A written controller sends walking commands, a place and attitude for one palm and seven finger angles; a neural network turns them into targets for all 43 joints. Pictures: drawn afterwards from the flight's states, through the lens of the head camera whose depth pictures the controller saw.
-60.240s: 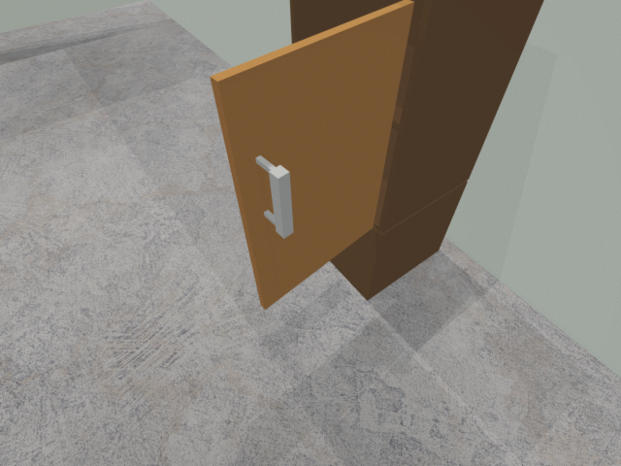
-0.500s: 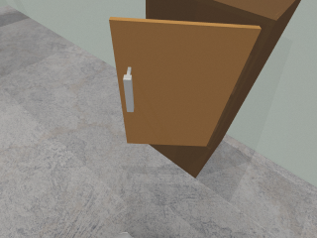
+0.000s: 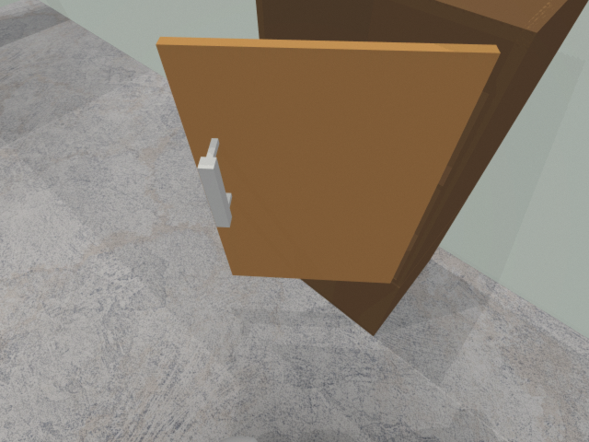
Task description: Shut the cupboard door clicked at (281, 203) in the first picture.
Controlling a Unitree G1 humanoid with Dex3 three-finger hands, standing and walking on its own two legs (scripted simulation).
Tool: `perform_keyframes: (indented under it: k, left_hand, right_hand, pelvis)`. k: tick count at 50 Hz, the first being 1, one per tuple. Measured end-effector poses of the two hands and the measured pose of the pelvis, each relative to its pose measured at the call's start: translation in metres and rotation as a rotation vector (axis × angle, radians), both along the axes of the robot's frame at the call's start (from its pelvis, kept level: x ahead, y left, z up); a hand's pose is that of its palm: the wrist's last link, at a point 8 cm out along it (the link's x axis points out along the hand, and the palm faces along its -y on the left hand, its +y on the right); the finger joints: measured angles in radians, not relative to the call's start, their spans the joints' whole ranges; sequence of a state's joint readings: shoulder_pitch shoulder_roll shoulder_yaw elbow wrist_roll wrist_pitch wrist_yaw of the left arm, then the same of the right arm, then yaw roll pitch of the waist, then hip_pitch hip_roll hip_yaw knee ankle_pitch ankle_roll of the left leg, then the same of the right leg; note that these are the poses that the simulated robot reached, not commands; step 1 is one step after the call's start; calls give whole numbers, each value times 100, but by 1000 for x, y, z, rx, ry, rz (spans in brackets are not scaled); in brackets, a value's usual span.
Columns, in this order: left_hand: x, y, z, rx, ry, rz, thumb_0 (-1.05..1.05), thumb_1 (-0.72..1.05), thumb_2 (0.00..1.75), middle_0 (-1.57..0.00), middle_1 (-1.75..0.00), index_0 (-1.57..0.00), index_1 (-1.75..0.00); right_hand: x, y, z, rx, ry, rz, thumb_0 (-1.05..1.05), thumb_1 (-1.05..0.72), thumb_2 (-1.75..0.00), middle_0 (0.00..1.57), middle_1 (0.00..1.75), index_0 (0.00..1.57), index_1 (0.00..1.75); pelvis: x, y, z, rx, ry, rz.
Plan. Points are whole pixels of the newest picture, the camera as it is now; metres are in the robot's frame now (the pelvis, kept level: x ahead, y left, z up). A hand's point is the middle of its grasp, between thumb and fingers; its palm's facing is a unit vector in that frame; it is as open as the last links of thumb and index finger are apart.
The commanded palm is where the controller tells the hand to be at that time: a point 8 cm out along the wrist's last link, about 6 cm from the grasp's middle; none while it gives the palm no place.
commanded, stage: come to a stop and stand still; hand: left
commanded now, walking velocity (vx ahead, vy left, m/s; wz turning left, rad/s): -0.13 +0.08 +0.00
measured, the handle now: (219, 184) +0.47 +0.16 +0.04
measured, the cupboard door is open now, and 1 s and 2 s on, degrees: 38 38 38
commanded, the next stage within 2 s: look again from close up in 0.96 s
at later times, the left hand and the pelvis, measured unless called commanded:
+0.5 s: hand out of the picture +0.01 +0.19 -0.17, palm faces -0.02 -0.97 -0.23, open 7.4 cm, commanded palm none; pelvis -0.03 +0.01 +0.01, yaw -1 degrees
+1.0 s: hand out of the picture -0.06 +0.14 -0.17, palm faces +0.00 -0.99 -0.14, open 7.4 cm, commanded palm none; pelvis -0.05 -0.01 +0.01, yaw -1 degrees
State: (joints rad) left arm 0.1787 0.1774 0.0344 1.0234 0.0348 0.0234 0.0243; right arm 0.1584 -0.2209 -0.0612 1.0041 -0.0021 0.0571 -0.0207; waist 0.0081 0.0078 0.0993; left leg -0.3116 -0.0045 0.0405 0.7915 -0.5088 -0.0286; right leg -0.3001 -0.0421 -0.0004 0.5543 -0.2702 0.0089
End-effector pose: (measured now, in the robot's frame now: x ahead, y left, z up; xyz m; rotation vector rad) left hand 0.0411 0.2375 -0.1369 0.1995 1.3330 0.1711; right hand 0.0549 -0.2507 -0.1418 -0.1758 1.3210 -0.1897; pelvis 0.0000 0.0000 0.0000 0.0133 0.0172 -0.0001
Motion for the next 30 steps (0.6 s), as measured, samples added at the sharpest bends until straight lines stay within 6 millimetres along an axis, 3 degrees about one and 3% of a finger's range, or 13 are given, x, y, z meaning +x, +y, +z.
perform_keyframes:
  k: [9,14,19,23,30]
  left_hand:
    - [4,24,-15,-23,-40,31,0,90,90,-21,-30,-21,-30]
    - [-2,29,-10,-27,-23,28,0,91,90,-20,-30,-20,-30]
    - [-12,22,-3,-22,-26,9,0,91,90,-20,-30,-20,-30]
    - [-25,11,0,-8,-16,-14,0,91,90,-20,-30,-20,-30]
    - [-47,-9,5,-26,3,-25,1,91,90,-20,-30,-20,-30]
  right_hand:
    - [0,14,18,-59,-32,46,1,-91,-90,20,30,20,29]
    - [-7,30,23,-45,-50,53,1,-91,-90,20,30,20,29]
    - [-19,40,14,11,-52,43,1,-91,-90,20,30,20,30]
    - [-32,34,4,46,-54,-7,0,-92,-90,20,30,20,30]
    - [-71,23,5,55,-3,-34,0,-92,-90,20,30,20,30]
  pelvis:
    - [-8,17,-2,-5,-12,10]
    - [-12,19,4,-17,-21,-1]
    - [-21,15,5,-11,-22,-11]
    - [-26,8,3,-1,-23,-24]
    - [-34,0,9,-2,-42,-21]
